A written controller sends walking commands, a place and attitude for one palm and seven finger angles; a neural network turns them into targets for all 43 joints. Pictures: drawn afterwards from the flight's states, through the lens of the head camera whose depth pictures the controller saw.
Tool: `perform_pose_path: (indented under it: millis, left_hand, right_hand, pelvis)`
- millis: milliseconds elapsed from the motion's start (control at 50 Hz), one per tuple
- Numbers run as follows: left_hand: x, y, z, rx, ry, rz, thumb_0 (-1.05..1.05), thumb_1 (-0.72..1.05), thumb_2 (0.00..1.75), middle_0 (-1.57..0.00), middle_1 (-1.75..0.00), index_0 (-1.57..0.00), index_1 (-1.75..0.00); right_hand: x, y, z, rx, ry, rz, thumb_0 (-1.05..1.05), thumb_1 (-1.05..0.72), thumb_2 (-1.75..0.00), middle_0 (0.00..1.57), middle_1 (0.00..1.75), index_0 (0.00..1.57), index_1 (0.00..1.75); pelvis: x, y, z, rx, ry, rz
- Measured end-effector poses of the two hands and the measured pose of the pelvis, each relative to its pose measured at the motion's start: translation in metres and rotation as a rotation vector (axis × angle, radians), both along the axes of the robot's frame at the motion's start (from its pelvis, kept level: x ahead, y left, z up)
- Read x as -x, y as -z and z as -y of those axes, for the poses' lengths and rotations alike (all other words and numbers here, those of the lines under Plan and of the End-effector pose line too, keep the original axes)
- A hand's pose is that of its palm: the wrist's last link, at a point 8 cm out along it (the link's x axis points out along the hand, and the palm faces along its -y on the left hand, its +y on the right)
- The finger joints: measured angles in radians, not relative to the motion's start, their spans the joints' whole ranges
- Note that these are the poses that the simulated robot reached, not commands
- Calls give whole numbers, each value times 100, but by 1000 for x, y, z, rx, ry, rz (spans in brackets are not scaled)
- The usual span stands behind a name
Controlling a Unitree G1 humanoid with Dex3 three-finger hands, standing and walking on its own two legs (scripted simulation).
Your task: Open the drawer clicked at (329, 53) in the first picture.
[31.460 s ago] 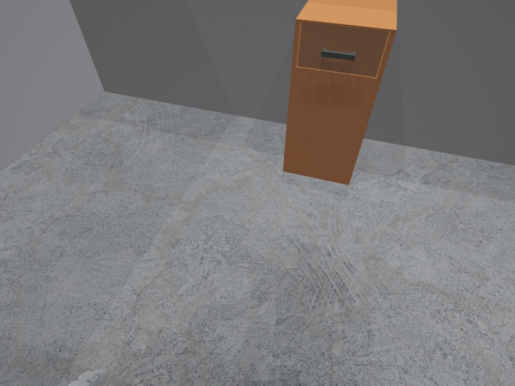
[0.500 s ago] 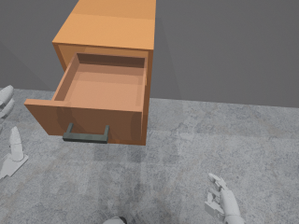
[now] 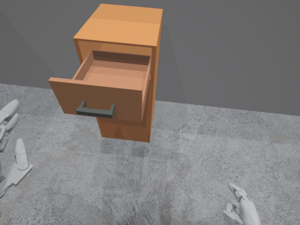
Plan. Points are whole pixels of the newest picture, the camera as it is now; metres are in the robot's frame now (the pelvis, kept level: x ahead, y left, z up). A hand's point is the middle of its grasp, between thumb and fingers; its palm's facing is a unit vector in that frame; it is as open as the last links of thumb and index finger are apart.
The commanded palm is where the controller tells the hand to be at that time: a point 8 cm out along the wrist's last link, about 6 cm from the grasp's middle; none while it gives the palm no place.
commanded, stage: stop stepping back and stand still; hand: left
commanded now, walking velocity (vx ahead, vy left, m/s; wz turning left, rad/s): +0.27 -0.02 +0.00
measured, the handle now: (96, 108) +0.51 +0.22 -0.04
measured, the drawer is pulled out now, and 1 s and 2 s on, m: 0.29 0.29 0.29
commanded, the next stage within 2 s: let the arm hang, fingers relaxed in 1.38 s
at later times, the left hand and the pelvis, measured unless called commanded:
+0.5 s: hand (32, 173) +0.18 +0.22 +0.17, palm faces +0.34 -0.81 -0.48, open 7.4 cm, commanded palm +0.11 +0.26 +0.18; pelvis -0.02 -0.02 +0.00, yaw +0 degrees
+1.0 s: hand (29, 163) +0.20 +0.23 +0.16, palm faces +0.32 -0.83 -0.46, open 7.4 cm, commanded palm +0.13 +0.28 +0.18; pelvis +0.00 +0.00 +0.01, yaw +0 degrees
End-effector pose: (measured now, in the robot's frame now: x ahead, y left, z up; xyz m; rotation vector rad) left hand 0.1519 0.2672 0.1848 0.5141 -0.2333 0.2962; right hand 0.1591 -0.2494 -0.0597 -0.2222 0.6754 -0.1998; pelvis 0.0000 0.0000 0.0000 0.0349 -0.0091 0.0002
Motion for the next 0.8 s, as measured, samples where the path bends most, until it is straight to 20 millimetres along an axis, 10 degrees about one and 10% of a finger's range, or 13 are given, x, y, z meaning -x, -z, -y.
perform_pose_path:
  millis: [160, 400, 800]
  left_hand:
    - [30, -12, -8, -47, -49, 62, 2, 89, 90, -21, -30, -21, -30]
    - [21, 10, -1, 26, -35, -16, 2, 89, 90, -21, -30, -21, -30]
    - [-4, 10, 0, 13, -6, -62, 2, 89, 90, -21, -30, -21, -30]
  right_hand:
    - [21, 19, -28, -101, -43, -17, 1, -91, -90, 20, 30, 20, 30]
    - [64, 24, -23, -71, -16, -113, 2, -91, -90, 20, 30, 20, 30]
    - [-1, 2, 1, 3, -7, -56, 1, -91, -90, 19, 30, 20, 30]
  pelvis:
    - [19, 3, 1, 32, -3, 8]
    - [20, 0, 6, 24, -3, 1]
    - [-1, -4, 8, 40, 4, -12]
